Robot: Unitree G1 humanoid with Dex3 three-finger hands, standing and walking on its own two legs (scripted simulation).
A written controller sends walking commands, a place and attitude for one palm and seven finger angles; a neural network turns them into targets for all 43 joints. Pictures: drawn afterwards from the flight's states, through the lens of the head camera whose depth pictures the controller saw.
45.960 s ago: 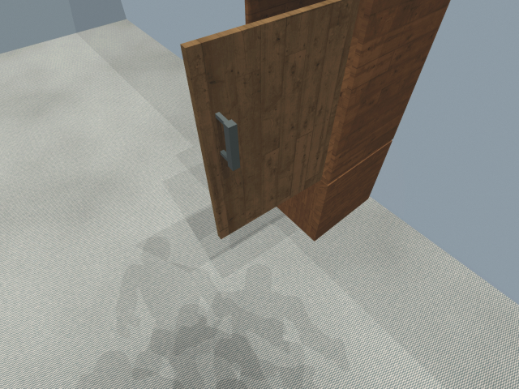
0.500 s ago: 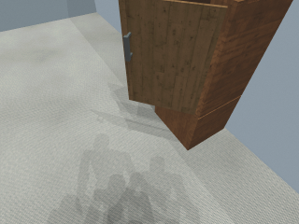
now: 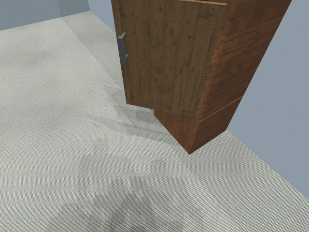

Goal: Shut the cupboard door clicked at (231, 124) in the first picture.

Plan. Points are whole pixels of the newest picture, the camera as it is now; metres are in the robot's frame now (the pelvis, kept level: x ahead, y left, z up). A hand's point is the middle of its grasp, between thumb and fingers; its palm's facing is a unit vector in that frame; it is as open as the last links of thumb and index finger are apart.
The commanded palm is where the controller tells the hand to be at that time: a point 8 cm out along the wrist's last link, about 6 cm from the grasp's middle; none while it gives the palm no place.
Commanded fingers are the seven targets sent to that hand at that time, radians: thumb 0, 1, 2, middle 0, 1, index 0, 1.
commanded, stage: turn to face it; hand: left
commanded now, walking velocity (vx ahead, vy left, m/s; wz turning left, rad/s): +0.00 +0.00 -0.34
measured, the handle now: (123, 48) +0.82 +0.19 +0.04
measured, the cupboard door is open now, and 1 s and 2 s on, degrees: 40 40 40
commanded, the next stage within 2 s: take the last steps up to it in 0.42 s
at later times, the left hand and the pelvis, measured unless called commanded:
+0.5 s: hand out of the picture +0.04 +0.19 -0.18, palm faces -0.07 -0.97 -0.24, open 7.4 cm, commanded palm none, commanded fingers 0.00 0.90 0.90 -0.20 -0.30 -0.20 -0.30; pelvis -0.01 +0.01 -0.01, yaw -8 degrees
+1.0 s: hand out of the picture +0.02 +0.22 -0.19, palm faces +0.00 -0.98 -0.17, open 7.4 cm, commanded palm none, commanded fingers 0.00 0.90 0.90 -0.20 -0.30 -0.20 -0.30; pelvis +0.09 +0.05 -0.02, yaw -6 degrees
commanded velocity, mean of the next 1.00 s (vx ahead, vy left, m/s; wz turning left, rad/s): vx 0.15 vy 0.07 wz -0.11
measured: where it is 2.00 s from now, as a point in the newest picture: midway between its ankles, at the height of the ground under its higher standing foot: (145, 218)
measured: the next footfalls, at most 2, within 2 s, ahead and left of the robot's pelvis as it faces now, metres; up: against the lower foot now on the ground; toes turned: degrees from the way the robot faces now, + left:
left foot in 1.00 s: +0.21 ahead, +0.16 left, +0.00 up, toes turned -1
right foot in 1.30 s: +0.27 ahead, -0.05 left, +0.00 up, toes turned -14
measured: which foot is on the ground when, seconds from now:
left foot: down 0.00-0.60, up 0.62-0.98, down 1.00-1.00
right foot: down 0.00-1.00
